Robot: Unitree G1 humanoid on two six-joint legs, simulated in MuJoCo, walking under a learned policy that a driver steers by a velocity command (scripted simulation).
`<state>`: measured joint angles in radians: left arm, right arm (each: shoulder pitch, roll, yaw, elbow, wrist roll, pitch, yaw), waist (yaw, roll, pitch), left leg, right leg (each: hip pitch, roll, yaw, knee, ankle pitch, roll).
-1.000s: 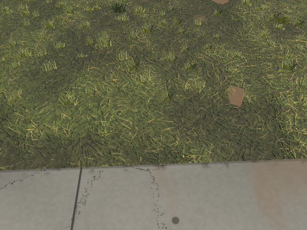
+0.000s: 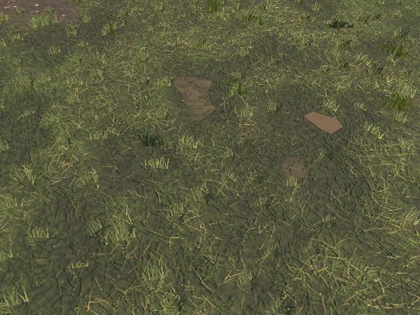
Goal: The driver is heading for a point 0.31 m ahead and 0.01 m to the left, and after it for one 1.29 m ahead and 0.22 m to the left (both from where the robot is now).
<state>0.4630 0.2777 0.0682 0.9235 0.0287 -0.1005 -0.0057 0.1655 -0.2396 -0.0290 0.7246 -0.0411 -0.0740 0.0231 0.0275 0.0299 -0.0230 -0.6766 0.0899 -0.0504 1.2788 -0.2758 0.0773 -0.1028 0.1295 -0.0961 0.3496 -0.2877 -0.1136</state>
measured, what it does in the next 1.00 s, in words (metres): walks ahead, turning left: left foot, then right foot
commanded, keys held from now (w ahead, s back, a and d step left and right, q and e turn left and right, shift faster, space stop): w+shift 0.54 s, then w+q+shift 0.46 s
